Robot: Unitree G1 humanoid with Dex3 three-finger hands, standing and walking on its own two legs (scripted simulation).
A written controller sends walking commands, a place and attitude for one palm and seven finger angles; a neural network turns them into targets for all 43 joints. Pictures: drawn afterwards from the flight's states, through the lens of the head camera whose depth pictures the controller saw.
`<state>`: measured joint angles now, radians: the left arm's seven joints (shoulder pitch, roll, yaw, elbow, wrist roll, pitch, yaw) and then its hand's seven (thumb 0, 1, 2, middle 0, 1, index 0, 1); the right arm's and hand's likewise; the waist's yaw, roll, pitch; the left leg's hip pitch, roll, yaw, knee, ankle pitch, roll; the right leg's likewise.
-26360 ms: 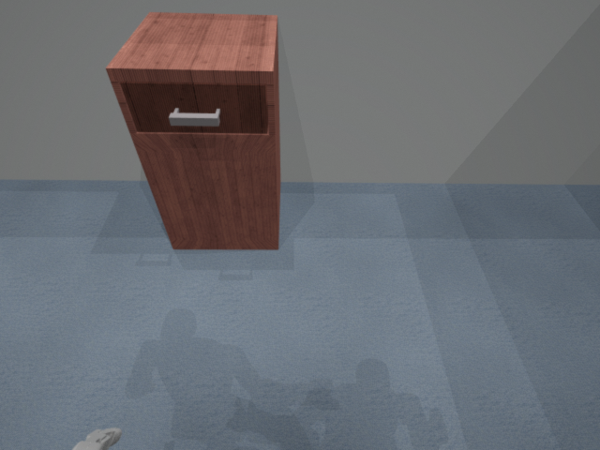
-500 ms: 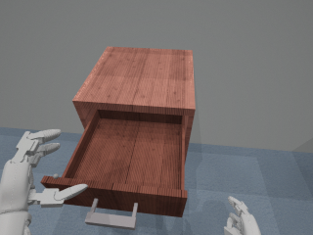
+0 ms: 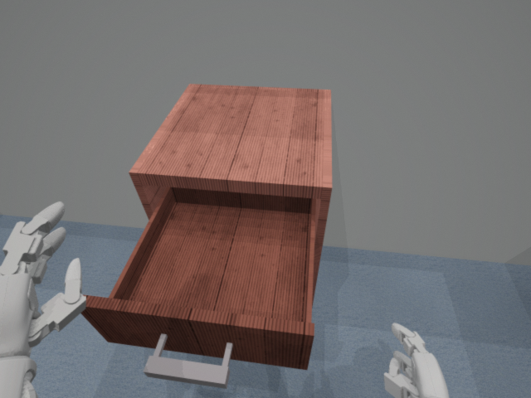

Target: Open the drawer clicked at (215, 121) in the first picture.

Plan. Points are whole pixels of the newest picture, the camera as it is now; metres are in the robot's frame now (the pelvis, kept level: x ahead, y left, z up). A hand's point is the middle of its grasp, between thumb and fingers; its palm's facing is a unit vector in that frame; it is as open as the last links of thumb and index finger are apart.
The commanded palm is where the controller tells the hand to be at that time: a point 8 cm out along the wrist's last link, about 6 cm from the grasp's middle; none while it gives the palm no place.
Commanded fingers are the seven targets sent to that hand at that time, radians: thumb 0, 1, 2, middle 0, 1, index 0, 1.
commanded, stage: draw the hand back to the body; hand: left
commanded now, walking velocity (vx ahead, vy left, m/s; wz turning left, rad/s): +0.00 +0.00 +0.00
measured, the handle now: (191, 357) +0.21 +0.17 -0.10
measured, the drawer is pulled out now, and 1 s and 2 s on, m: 0.30 0.30 0.30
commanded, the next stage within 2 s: step back with the hand held close in 0.10 s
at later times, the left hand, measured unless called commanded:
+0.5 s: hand (98, 298) +0.19 +0.23 +0.14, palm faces +0.25 -0.83 -0.51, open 7.4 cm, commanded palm +0.12 +0.28 +0.17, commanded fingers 0.00 0.90 0.90 -0.20 -0.30 -0.20 -0.30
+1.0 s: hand (55, 370) +0.10 +0.22 +0.15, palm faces +0.37 -0.83 -0.43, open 7.4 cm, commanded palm +0.05 +0.27 +0.17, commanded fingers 0.00 0.90 0.90 -0.20 -0.30 -0.20 -0.30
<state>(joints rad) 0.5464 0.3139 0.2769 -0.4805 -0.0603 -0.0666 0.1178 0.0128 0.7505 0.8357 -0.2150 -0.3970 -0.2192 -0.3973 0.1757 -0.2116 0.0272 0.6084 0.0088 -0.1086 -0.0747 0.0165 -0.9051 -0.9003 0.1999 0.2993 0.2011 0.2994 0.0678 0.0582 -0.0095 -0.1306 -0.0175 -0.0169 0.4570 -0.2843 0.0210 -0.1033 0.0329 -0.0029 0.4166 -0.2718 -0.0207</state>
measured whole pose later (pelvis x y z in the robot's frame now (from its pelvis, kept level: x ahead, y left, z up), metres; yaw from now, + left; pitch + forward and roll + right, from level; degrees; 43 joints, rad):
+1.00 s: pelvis -0.09 -0.01 -0.01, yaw -1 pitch +1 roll +1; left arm 0.62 0.33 0.31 -0.56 -0.05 -0.18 0.16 0.02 0.89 0.90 -0.21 -0.31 -0.21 -0.31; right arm 0.20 -0.19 0.01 0.60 0.00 -0.08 -0.06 0.02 -0.90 -0.90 0.20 0.30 0.20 0.30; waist 0.01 0.03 -0.01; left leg -0.44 -0.03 -0.02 0.85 -0.40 0.00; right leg -0.32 0.03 -0.02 0.57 -0.27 -0.05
